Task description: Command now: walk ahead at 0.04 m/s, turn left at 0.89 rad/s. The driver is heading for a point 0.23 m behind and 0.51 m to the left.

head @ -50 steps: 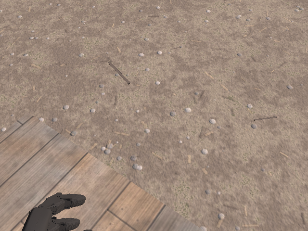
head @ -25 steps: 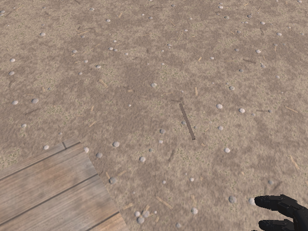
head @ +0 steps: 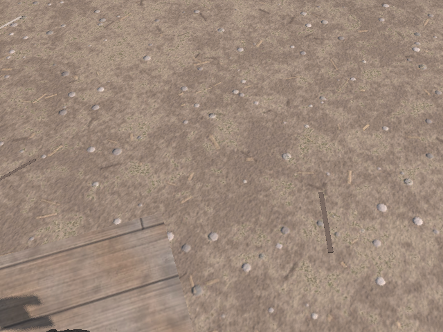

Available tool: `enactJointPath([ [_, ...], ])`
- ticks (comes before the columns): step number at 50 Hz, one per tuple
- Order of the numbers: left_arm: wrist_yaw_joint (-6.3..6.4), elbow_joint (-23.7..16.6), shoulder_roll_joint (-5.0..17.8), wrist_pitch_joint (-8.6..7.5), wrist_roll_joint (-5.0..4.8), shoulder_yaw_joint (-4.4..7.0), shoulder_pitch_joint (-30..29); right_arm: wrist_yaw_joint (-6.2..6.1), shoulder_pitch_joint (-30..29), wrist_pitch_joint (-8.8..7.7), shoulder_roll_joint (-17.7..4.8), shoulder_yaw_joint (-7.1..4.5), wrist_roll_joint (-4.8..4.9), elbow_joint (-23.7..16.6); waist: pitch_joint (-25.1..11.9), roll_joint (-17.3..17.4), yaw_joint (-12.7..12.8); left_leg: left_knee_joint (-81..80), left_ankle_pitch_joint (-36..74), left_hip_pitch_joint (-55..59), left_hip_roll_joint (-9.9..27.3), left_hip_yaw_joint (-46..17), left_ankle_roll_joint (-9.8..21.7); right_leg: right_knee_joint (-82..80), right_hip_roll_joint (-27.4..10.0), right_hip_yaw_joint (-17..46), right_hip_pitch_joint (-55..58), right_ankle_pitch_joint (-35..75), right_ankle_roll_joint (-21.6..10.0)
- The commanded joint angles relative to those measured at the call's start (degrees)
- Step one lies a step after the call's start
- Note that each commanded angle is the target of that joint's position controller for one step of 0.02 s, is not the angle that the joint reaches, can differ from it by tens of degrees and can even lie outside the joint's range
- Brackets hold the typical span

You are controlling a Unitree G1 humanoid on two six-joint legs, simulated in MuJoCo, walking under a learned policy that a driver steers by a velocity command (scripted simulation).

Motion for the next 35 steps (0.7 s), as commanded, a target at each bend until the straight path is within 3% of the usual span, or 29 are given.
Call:
enactJointPath([
  [1,1.05,-6.2,5.7,-0.53,-0.75,2.04,-5.8,-0.29,5.3,0.57,-9.0,-3.23,-0.51,-2.0,-4.7,-7.7,-0.9,19.4,1.5,-8.8,6.9,3.0,-3.0,-10.1,-17.2,12.5,9.9,4.7,-9.2],
  [2,1.27,-6.1,5.4,-0.36,-1.07,1.80,-5.7,-0.11,5.4,0.99,-7.2,-2.73,-0.46,-2.2,-3.4,-7.7,-0.5,22.4,2.8,-9.3,7.5,4.6,-3.6,-10.3,-16.3,9.0,8.7,7.5,-9.3],
  [5,1.52,-4.8,6.7,0.19,-0.49,2.37,-1.6,0.29,-0.4,0.71,-3.9,-1.38,0.27,-5.5,-2.7,-9.5,2.8,16.3,6.1,-11.7,11.0,9.2,-5.2,-11.3,-15.5,2.7,12.7,11.7,-10.8],
  [7,1.44,-3.8,8.1,0.59,-0.49,3.13,1.1,0.90,-3.0,0.42,-3.1,-0.91,0.03,-7.2,-4.4,-10.0,4.6,11.6,5.4,-11.4,13.0,9.8,-5.9,-10.9,-17.5,1.5,16.8,14.7,-12.2],
  [10,0.57,-3.3,10.5,0.73,-0.91,4.33,0.5,1.88,-4.0,0.40,-2.2,-0.41,-0.26,-8.2,-6.1,-10.6,4.6,3.8,4.9,-5.1,14.5,11.8,-5.1,-10.3,-19.2,-2.8,16.2,17.9,-12.3],
  [15,-1.13,-2.2,12.0,-0.12,-3.00,5.55,-0.1,3.23,-3.8,2.01,-3.5,-1.40,0.01,-8.3,-6.7,-11.5,3.3,-10.4,6.0,5.3,13.3,15.8,-1.3,-6.7,-21.5,-8.0,15.5,17.8,-9.2],
  [17,-1.27,-1.3,10.8,-0.26,-4.06,5.56,-0.2,3.35,0.0,2.32,-4.0,-2.33,0.16,-6.8,-7.6,-9.7,0.5,-21.7,13.0,14.7,11.3,16.7,2.1,0.5,-20.3,-11.7,12.3,14.5,-4.9],
  [18,-1.60,0.2,8.3,-0.25,-3.70,5.13,3.0,2.53,5.5,2.20,-6.8,-3.75,0.43,-4.6,-9.2,-3.6,-1.1,-25.7,16.2,26.1,10.8,13.0,5.3,8.3,-16.9,-14.5,3.5,2.3,-1.5],
  [19,-2.01,-3.3,3.9,-0.30,-1.19,3.64,0.1,1.55,13.1,1.33,-14.8,-6.01,1.29,-3.3,-8.9,15.3,-2.0,-26.8,20.3,39.2,24.4,-9.2,13.5,30.1,-9.0,-18.1,-18.2,-27.1,3.2],
  [20,-1.82,-6.7,3.9,-1.46,-1.38,3.43,-5.0,2.48,13.5,-1.45,-15.8,-5.38,-0.39,-4.5,-12.7,16.0,-4.3,-35.0,-9.0,37.9,30.0,-30.0,23.0,39.1,-3.1,-3.6,-31.2,-27.7,3.0],
  [21,-2.08,-7.3,8.2,-2.72,-3.32,4.50,-9.3,2.99,12.1,-3.43,-12.0,-4.01,-0.61,-4.2,-7.3,9.4,-5.4,-40.5,-24.4,35.6,29.5,-28.2,21.0,39.9,-4.7,0.4,-34.6,-22.0,0.5],
  [22,-2.23,-7.3,9.9,-3.86,-3.90,5.26,-9.4,2.77,9.1,-4.48,-10.4,-3.02,-0.17,-3.8,-3.5,8.8,-3.0,-41.4,-24.2,32.0,28.4,-26.5,18.8,37.4,-5.0,0.8,-34.4,-17.1,-1.0],
  [23,-2.16,-5.5,10.2,-4.50,-3.05,5.57,-7.1,2.30,6.2,-4.68,-8.7,-2.11,0.49,-4.3,-2.8,7.4,-0.8,-40.7,-19.4,29.8,26.3,-22.3,16.8,34.8,-5.9,1.0,-31.5,-13.1,-0.7],
  [24,-2.21,-4.9,10.1,-5.09,-2.22,5.67,-5.5,1.78,3.9,-4.52,-7.9,-1.57,0.39,-4.6,-2.4,8.0,0.7,-40.8,-16.1,26.8,24.0,-18.6,15.5,30.9,-5.8,0.8,-27.8,-9.2,-0.1],
  [26,-2.72,-3.8,8.9,-6.02,-2.05,5.51,-5.2,0.88,4.2,-4.83,-7.1,-0.99,-0.72,-4.7,-2.6,7.6,1.0,-41.0,-9.6,24.6,21.0,-15.0,14.4,26.5,-3.7,-0.6,-22.9,-1.9,1.2],
  [28,-2.85,-3.7,7.5,-6.27,-2.29,5.06,-6.0,0.25,6.3,-5.26,-7.4,-0.90,-0.69,-3.8,-1.9,6.9,0.8,-40.7,-5.2,22.6,19.5,-13.5,14.2,21.1,-2.0,-0.8,-20.4,2.6,2.5],
  [29,-4.49,-0.8,4.9,-1.87,2.98,3.11,-1.0,2.13,7.8,-4.40,-10.5,-1.66,-3.83,-1.3,-2.1,11.7,0.8,-40.6,-6.1,19.5,14.8,-10.1,12.7,23.0,-2.7,-4.2,-17.8,1.5,4.0],
  [30,-4.76,-1.3,5.4,-0.09,2.39,3.35,-1.4,3.12,8.2,-4.06,-9.3,-1.46,-3.55,-1.4,-0.7,10.7,0.5,-40.7,-6.8,16.8,14.1,-10.4,12.9,22.6,-2.4,-4.8,-16.6,0.8,5.2],
  [31,-4.73,-2.3,6.0,0.69,1.27,3.16,-3.7,3.73,8.7,-3.89,-8.5,-1.13,-3.01,-1.3,0.6,10.0,-0.3,-41.0,-7.0,14.6,14.0,-11.6,13.2,21.1,-2.4,-5.1,-15.9,0.5,6.2],
  [33,-4.60,-4.1,6.5,0.75,-0.11,2.76,-8.0,4.04,9.6,-3.85,-8.3,-1.03,-2.68,-1.3,2.2,9.6,-1.7,-40.5,-6.2,13.8,14.1,-13.7,13.8,16.0,-2.3,-4.5,-14.7,0.1,7.4],
  [35,-4.40,-5.4,6.7,-0.04,-0.58,2.42,-10.9,3.58,9.9,-4.17,-9.8,-1.44,-2.75,-1.3,2.6,8.8,-2.6,-38.9,-5.7,15.0,15.0,-16.6,14.1,10.5,-2.4,-3.0,-12.6,-0.9,6.9],
])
